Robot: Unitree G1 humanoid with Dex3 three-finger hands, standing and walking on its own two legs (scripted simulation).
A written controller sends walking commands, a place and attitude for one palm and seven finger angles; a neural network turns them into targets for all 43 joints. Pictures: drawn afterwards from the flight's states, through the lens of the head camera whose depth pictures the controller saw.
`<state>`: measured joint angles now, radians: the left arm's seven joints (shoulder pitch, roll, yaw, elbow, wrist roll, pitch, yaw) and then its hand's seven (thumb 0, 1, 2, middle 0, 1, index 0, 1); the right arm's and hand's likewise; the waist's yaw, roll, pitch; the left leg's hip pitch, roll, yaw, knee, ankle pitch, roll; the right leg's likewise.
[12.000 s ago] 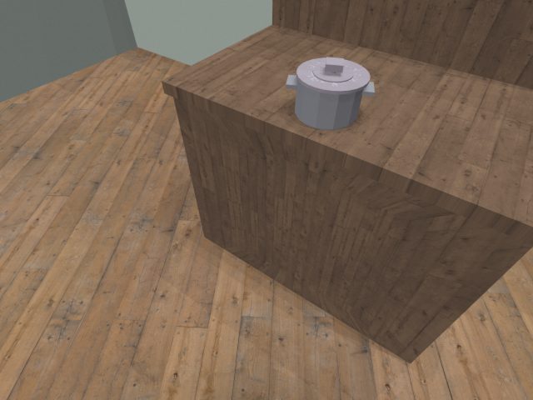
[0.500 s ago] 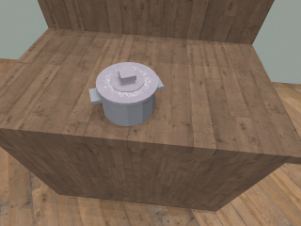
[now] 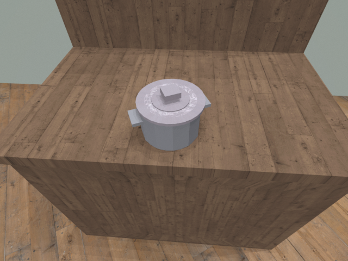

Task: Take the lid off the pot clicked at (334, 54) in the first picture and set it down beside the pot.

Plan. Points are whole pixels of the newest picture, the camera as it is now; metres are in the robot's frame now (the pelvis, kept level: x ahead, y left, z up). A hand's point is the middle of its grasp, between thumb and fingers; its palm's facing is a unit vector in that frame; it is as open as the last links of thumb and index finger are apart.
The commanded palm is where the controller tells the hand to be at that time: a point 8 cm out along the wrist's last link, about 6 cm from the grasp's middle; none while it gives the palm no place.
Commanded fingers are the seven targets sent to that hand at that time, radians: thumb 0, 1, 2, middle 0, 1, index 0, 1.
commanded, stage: come to a stop and stand still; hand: left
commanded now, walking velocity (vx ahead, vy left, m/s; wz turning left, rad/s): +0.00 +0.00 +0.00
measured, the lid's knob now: (170, 92) +0.46 +0.04 +0.16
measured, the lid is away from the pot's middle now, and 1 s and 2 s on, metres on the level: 0.00 0.00 0.00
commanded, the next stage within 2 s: look again from close up in 0.24 s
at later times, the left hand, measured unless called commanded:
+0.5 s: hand out of the picture +0.03 +0.17 -0.18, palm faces +0.03 -0.98 -0.18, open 7.4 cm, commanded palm none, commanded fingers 0.00 0.90 0.90 -0.20 -0.30 -0.20 -0.30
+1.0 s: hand out of the picture +0.03 +0.15 -0.17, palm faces +0.04 -0.98 -0.18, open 7.4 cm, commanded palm none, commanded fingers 0.00 0.90 0.90 -0.20 -0.30 -0.20 -0.30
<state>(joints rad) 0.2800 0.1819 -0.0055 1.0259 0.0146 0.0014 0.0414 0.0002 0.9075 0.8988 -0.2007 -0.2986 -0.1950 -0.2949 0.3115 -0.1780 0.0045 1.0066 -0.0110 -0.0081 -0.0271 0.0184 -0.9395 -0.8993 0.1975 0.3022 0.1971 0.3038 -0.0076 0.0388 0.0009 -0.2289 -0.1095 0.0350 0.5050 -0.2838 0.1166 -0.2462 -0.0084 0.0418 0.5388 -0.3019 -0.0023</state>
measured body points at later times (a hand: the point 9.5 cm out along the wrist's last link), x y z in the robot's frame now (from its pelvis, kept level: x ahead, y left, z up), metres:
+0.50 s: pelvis +0.03 +0.00 +0.00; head +0.06 +0.00 +0.45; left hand +0.03 +0.22 -0.16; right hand +0.04 -0.23 -0.15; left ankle -0.01 +0.04 -0.73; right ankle -0.01 -0.14 -0.73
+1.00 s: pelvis +0.04 -0.02 +0.01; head +0.06 -0.01 +0.45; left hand +0.03 +0.20 -0.16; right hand +0.05 -0.25 -0.15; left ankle -0.01 +0.04 -0.73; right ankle -0.01 -0.14 -0.73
